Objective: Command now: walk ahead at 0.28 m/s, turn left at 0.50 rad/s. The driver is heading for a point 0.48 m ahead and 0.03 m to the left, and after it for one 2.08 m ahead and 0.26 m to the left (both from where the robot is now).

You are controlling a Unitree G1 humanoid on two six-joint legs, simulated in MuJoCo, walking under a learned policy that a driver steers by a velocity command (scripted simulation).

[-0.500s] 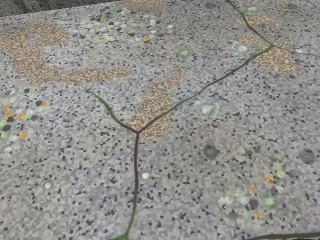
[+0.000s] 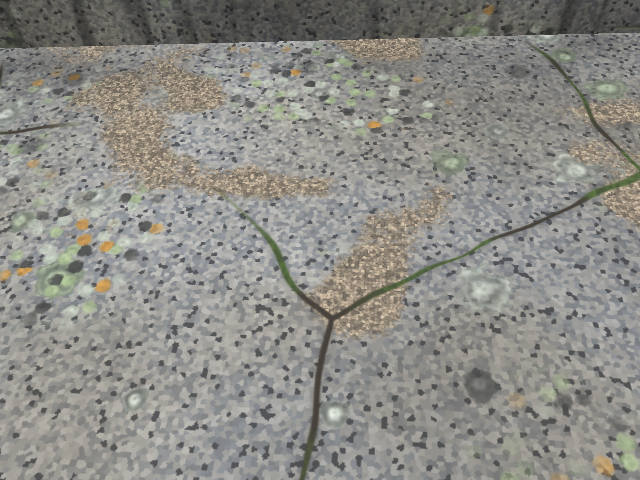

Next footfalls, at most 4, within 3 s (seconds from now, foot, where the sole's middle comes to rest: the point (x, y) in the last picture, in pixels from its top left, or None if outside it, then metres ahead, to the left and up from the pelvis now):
0.44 left None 0.25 0.22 -0.77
0.96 right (333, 428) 0.59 0.03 -0.77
1.50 left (252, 300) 0.92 0.22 -0.77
1.98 right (317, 209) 1.23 0.06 -0.77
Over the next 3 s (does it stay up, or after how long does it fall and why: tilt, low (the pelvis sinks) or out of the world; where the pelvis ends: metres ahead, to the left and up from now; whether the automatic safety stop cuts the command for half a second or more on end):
stays up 1.31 0.20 0.00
